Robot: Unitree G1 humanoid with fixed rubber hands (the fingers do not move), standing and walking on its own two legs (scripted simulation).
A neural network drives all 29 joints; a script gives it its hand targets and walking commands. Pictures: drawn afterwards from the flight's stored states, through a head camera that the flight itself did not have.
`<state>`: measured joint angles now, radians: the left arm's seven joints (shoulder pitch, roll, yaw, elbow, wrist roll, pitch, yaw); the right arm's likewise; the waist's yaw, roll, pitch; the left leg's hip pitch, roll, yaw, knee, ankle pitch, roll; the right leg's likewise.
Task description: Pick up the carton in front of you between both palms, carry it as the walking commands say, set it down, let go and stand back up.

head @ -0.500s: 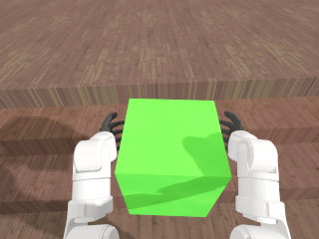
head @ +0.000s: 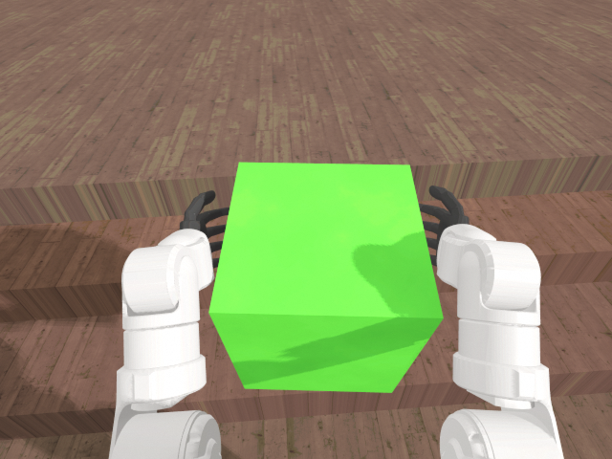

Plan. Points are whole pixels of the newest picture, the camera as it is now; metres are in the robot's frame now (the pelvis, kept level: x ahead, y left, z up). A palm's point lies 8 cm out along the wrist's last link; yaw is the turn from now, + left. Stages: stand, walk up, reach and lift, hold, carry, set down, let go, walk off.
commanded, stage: carry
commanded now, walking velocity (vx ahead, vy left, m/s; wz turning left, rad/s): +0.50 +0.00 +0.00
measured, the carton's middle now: (320, 285) +0.34 +0.00 +0.09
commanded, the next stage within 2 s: none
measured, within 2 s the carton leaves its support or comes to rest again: neither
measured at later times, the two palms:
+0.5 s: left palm (224, 124) +0.60 +0.15 +0.19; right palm (407, 134) +0.56 -0.15 +0.19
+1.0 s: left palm out of the picture +0.86 +0.24 +0.41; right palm out of the picture +0.92 -0.05 +0.42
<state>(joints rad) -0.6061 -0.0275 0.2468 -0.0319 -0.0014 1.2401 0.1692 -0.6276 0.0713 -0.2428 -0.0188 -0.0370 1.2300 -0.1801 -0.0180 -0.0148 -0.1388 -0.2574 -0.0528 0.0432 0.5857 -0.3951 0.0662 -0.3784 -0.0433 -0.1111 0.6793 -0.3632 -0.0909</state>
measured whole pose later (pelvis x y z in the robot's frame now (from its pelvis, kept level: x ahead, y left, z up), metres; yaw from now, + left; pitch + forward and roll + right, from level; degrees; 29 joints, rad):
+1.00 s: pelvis +0.53 +0.03 +0.26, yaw -1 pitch +2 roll -5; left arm -0.76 -0.05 0.21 0.00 -0.02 1.28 0.24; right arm -0.74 0.08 -0.44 -0.06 -0.11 1.27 -0.09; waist 0.22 0.01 0.04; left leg -0.68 -0.08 -0.10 1.82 -0.23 0.09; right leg -0.48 0.08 -0.19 0.77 -0.33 -0.10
